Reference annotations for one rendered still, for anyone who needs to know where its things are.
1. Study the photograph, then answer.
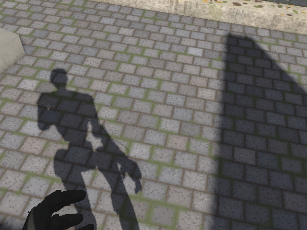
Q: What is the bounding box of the left robot hand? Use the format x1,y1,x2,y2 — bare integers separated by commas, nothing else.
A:
22,190,94,230

